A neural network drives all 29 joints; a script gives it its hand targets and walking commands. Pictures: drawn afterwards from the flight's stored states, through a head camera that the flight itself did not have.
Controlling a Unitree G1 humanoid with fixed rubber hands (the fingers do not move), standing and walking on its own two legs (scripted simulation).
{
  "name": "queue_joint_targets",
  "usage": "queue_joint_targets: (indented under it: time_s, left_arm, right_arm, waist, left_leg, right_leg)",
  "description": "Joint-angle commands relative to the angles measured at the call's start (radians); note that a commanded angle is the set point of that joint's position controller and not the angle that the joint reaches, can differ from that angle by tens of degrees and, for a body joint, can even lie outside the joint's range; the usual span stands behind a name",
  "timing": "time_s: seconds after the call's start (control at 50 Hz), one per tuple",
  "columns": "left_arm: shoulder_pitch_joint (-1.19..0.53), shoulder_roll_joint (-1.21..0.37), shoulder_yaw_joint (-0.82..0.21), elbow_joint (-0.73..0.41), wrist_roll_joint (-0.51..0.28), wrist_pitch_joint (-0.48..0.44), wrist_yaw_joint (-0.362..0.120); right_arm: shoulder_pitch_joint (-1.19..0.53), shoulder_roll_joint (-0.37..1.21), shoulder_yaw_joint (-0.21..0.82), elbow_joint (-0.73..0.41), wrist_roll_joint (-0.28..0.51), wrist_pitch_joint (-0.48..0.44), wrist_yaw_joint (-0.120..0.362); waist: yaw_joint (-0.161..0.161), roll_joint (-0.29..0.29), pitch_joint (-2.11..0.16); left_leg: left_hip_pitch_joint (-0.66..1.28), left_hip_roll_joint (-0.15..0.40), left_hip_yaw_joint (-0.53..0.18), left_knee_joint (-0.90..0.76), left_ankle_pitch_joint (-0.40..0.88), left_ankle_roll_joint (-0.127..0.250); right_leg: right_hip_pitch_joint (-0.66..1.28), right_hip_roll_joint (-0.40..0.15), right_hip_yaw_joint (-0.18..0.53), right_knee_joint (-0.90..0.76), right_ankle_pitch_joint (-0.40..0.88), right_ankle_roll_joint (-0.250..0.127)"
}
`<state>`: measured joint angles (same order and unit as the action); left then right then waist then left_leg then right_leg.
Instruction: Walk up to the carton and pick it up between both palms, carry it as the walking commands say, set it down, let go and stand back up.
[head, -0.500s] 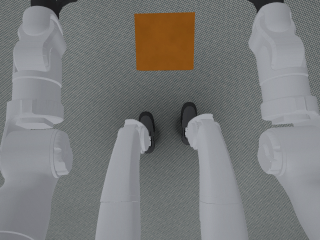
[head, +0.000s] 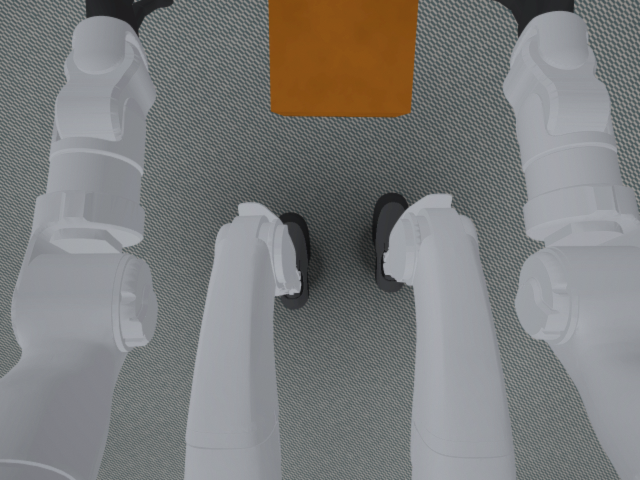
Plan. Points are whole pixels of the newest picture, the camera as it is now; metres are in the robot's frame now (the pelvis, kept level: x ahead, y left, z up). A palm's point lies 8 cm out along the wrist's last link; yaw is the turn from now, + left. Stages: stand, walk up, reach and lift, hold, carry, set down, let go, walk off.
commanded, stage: reach and lift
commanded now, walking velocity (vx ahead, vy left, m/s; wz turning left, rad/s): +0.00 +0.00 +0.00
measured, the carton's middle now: (341, 53) +0.53 -0.01 -0.46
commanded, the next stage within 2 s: none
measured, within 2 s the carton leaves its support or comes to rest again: neither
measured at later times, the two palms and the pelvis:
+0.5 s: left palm (193, 24) +0.54 +0.18 -0.29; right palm (493, 22) +0.53 -0.19 -0.30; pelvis +0.01 -0.01 -0.12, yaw +1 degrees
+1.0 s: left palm (206, 49) +0.53 +0.19 -0.38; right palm (493, 36) +0.53 -0.22 -0.38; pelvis +0.01 +0.00 -0.18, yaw +2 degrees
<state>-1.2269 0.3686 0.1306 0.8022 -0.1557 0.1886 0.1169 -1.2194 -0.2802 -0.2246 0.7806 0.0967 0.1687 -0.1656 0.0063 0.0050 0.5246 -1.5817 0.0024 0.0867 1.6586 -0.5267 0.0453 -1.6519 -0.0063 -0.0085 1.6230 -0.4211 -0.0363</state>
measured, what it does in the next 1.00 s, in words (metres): lowers itself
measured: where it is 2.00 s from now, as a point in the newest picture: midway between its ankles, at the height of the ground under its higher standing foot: (342, 269)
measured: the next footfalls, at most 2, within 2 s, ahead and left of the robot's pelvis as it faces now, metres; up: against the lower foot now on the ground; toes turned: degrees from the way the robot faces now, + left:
none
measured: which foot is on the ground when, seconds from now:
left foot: down 0.00-1.00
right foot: down 0.00-1.00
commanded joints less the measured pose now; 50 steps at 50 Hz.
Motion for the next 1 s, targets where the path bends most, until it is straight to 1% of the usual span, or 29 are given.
queue_joint_targets:
  time_s: [0.0, 0.04, 0.06, 0.1, 0.12, 0.16, 0.2, 0.24, 0.28, 0.32, 0.34, 0.38, 0.4, 0.42, 0.44, 0.46, 0.48, 0.5, 0.54, 0.64, 0.68, 0.7, 0.74, 0.8, 0.82, 0.86, 0.88, 0.94, 0.98]
  left_arm:
    - [-0.614, 0.23, -0.072, -0.124, -0.144, 0.016, 0.008]
    - [-0.638, 0.222, -0.089, -0.124, -0.161, 0.021, 0.001]
    - [-0.604, 0.217, -0.089, -0.051, -0.154, 0.028, 0.001]
    - [-0.565, 0.22, -0.068, 0.011, -0.142, 0.022, -0.006]
    - [-0.538, 0.191, -0.087, 0.08, -0.161, 0.027, -0.008]
    - [-0.581, 0.252, -0.042, 0.029, -0.132, 0.003, -0.003]
    - [-0.577, 0.253, -0.026, 0.023, -0.143, -0.014, 0.008]
    - [-0.533, 0.237, -0.042, 0.048, -0.125, -0.024, 0.008]
    - [-0.557, 0.241, -0.034, 0.005, -0.137, -0.045, 0.007]
    - [-0.575, 0.282, -0.01, -0.122, -0.134, -0.061, 0.027]
    - [-0.534, 0.224, -0.063, -0.056, -0.157, -0.062, 0.019]
    - [-0.451, 0.221, -0.057, 0.002, -0.153, -0.072, 0.02]
    - [-0.471, 0.186, -0.074, -0.101, -0.17, -0.077, 0.022]
    - [-0.472, 0.183, -0.095, -0.06, -0.164, -0.082, 0.025]
    - [-0.502, 0.177, -0.114, -0.154, -0.184, -0.087, 0.023]
    - [-0.469, 0.184, -0.112, -0.022, -0.16, -0.093, 0.022]
    - [-0.421, 0.176, -0.099, -0.04, -0.144, -0.092, 0.027]
    - [-0.403, 0.17, -0.101, 0.118, -0.125, -0.098, 0.02]
    - [-0.42, 0.132, -0.109, 0.079, -0.135, -0.107, 0.004]
    - [-0.405, 0.124, -0.085, 0.222, -0.097, -0.14, -0.016]
    - [-0.457, 0.086, -0.146, 0.106, -0.126, -0.157, -0.022]
    - [-0.484, 0.089, -0.166, 0.163, -0.135, -0.163, -0.022]
    - [-0.562, 0.097, -0.201, 0.06, -0.131, -0.179, -0.019]
    - [-0.575, 0.031, -0.23, 0.086, -0.185, -0.187, -0.03]
    - [-0.552, 0.008, -0.239, 0.137, -0.198, -0.18, -0.036]
    - [-0.577, -0.044, -0.284, 0.136, -0.234, -0.176, -0.057]
    - [-0.613, 0.014, -0.269, 0.096, -0.24, -0.178, -0.055]
    - [-0.583, 0.044, -0.23, 0.129, -0.223, -0.178, -0.057]
    - [-0.579, 0.072, -0.208, 0.102, -0.211, -0.174, -0.049]
  right_arm:
    - [-0.567, -0.293, -0.042, -0.19, 0.071, 0.022, -0.035]
    - [-0.593, -0.293, -0.025, -0.191, 0.092, 0.026, -0.048]
    - [-0.567, -0.301, -0.029, -0.142, 0.08, 0.03, -0.051]
    - [-0.568, -0.27, -0.019, -0.147, 0.08, 0.021, -0.047]
    - [-0.558, -0.274, -0.025, -0.076, 0.069, 0.016, -0.048]
    - [-0.562, -0.262, 0.0, -0.072, 0.071, 0.008, -0.048]
    - [-0.575, -0.278, -0.005, -0.134, 0.077, -0.018, -0.052]
    - [-0.529, -0.242, 0.004, -0.079, 0.105, -0.028, -0.038]
    - [-0.532, -0.23, 0.029, -0.055, 0.12, -0.044, -0.029]
    - [-0.552, -0.291, 0.028, -0.212, 0.132, -0.062, -0.04]
    - [-0.526, -0.275, 0.029, -0.136, 0.132, -0.075, -0.03]
    - [-0.445, -0.261, 0.038, -0.075, 0.142, -0.091, -0.02]
    - [-0.439, -0.298, 0.005, -0.145, 0.126, -0.098, -0.022]
    - [-0.435, -0.27, 0.03, -0.024, 0.139, -0.097, -0.016]
    - [-0.427, -0.291, 0.009, -0.083, 0.12, -0.101, -0.015]
    - [-0.393, -0.274, 0.018, 0.047, 0.124, -0.102, -0.01]
    - [-0.342, -0.267, 0.026, 0.056, 0.136, -0.105, -0.007]
    - [-0.34, -0.256, -0.003, 0.175, 0.112, -0.111, 0.006]
    - [-0.364, -0.242, 0.012, 0.118, 0.114, -0.132, 0.016]
    - [-0.433, -0.189, 0.067, 0.153, 0.158, -0.183, 0.05]
    - [-0.429, -0.188, 0.074, 0.151, 0.186, -0.192, 0.065]
    - [-0.455, -0.157, 0.103, 0.161, 0.22, -0.197, 0.074]
    - [-0.487, -0.133, 0.176, 0.162, 0.288, -0.187, 0.091]
    - [-0.49, -0.123, 0.23, 0.192, 0.331, -0.19, 0.118]
    - [-0.459, -0.117, 0.223, 0.25, 0.313, -0.188, 0.121]
    - [-0.444, -0.135, 0.202, 0.278, 0.296, -0.19, 0.123]
    - [-0.477, -0.151, 0.209, 0.235, 0.301, -0.193, 0.115]
    - [-0.435, -0.184, 0.145, 0.289, 0.256, -0.209, 0.099]
    - [-0.495, -0.193, 0.163, 0.203, 0.281, -0.212, 0.089]
  waist:
    - [-0.13, -0.037, -1.939]
    - [-0.124, -0.034, -1.937]
    - [-0.149, -0.027, -1.926]
    - [-0.101, -0.037, -1.914]
    - [-0.122, -0.058, -1.813]
    - [-0.078, -0.069, -1.851]
    - [-0.084, -0.096, -1.88]
    - [-0.057, -0.051, -1.853]
    - [-0.041, -0.069, -1.874]
    - [-0.035, -0.069, -2.032]
    - [-0.06, -0.062, -1.986]
    - [-0.055, -0.078, -1.917]
    - [-0.096, -0.035, -2.03]
    - [-0.071, -0.019, -1.899]
    - [-0.114, -0.009, -1.974]
    - [-0.089, 0.032, -1.829]
    - [-0.087, 0.039, -1.851]
    - [-0.084, 0.04, -1.627]
    - [-0.096, 0.034, -1.643]
    - [-0.013, -0.007, -1.442]
    - [-0.052, 0.021, -1.474]
    - [-0.043, 0.01, -1.44]
    - [-0.008, 0.051, -1.481]
    - [-0.024, 0.024, -1.425]
    - [-0.033, -0.007, -1.399]
    - [-0.108, 0.031, -1.362]
    - [-0.078, 0.003, -1.417]
    - [-0.114, 0.014, -1.439]
    - [-0.056, 0.041, -1.515]
  left_leg:
    - [0.274, -0.061, -0.132, -0.077, 0.105, -0.023]
    - [0.191, -0.06, -0.11, -0.02, 0.094, -0.021]
    - [0.156, -0.056, -0.1, -0.006, 0.087, -0.027]
    - [0.093, -0.064, -0.091, 0.027, 0.082, -0.019]
    - [0.023, -0.056, -0.11, 0.042, 0.061, -0.013]
    - [0.008, -0.054, -0.096, 0.087, 0.083, -0.012]
    - [0.015, -0.057, -0.093, 0.118, 0.105, -0.01]
    - [0.0, -0.057, -0.086, 0.143, 0.151, -0.008]
    - [-0.015, -0.053, -0.096, 0.176, 0.177, -0.01]
    - [0.048, -0.06, -0.089, 0.211, 0.265, -0.018]
    - [0.026, -0.06, -0.099, 0.218, 0.285, -0.018]
    - [-0.013, -0.06, -0.1, 0.256, 0.321, -0.016]
    - [0.063, -0.064, -0.109, 0.262, 0.359, -0.033]
    - [0.022, -0.064, -0.109, 0.269, 0.336, -0.029]
    - [0.114, -0.064, -0.123, 0.266, 0.391, -0.034]
    - [0.073, -0.06, -0.116, 0.275, 0.363, -0.037]
    - [0.102, -0.057, -0.121, 0.278, 0.383, -0.041]
    - [-0.03, -0.049, -0.129, 0.278, 0.327, -0.043]
    - [-0.03, -0.054, -0.124, 0.301, 0.314, -0.047]
    - [-0.172, -0.04, -0.139, 0.339, 0.295, -0.032]
    - [-0.109, -0.041, -0.154, 0.336, 0.361, -0.032]
    - [-0.102, -0.032, -0.164, 0.356, 0.367, -0.026]
    - [-0.042, -0.021, -0.159, 0.366, 0.388, -0.029]
    - [-0.034, -0.019, -0.158, 0.384, 0.405, -0.03]
    - [-0.069, -0.017, -0.168, 0.388, 0.38, -0.033]
    - [-0.089, -0.022, -0.169, 0.399, 0.34, -0.044]
    - [-0.074, -0.013, -0.171, 0.403, 0.358, -0.037]
    - [-0.087, -0.02, -0.168, 0.421, 0.371, -0.042]
    - [-0.026, -0.015, -0.158, 0.426, 0.414, -0.038]
  right_leg:
    - [0.623, 0.067, -0.002, -0.007, 0.164, -0.013]
    - [0.635, 0.062, 0.011, 0.03, 0.173, -0.019]
    - [0.637, 0.058, 0.003, 0.052, 0.178, -0.01]
    - [0.664, 0.052, 0.026, 0.074, 0.17, -0.002]
    - [0.561, 0.049, 0.007, 0.113, 0.16, -0.006]
    - [0.619, 0.04, 0.034, 0.153, 0.193, -0.001]
    - [0.632, 0.04, 0.026, 0.184, 0.223, 0.008]
    - [0.573, 0.046, 0.025, 0.214, 0.273, 0.011]
    - [0.579, 0.034, 0.03, 0.259, 0.31, 0.01]
    - [0.669, 0.037, 0.037, 0.3, 0.433, 0.013]
    - [0.625, 0.046, 0.027, 0.323, 0.456, 0.011]
    - [0.569, 0.042, 0.029, 0.35, 0.506, 0.016]
    - [0.603, 0.045, 0.012, 0.366, 0.533, 0.011]
    - [0.491, 0.04, 0.017, 0.374, 0.465, 0.012]
    - [0.483, 0.048, 0.0, 0.378, 0.482, 0.012]
    - [0.374, 0.039, 0.001, 0.38, 0.427, 0.015]
    - [0.395, 0.041, 0.001, 0.389, 0.451, 0.012]
    - [0.22, 0.037, 0.0, 0.402, 0.378, 0.018]
    - [0.238, 0.03, -0.002, 0.4, 0.365, 0.02]
    - [0.173, 0.016, 0.028, 0.454, 0.37, 0.033]
    - [0.153, 0.02, 0.015, 0.469, 0.419, 0.032]
    - [0.09, 0.012, 0.011, 0.481, 0.398, 0.04]
    - [0.072, 0.002, 0.022, 0.49, 0.388, 0.036]
    - [0.036, -0.015, 0.027, 0.498, 0.371, 0.032]
    - [0.015, -0.026, 0.028, 0.502, 0.351, 0.034]
    - [0.02, -0.032, 0.02, 0.505, 0.333, 0.027]
    - [0.066, -0.04, 0.024, 0.515, 0.365, 0.031]
    - [0.068, -0.031, 0.017, 0.529, 0.394, 0.03]
    - [0.086, -0.027, 0.027, 0.527, 0.4, 0.026]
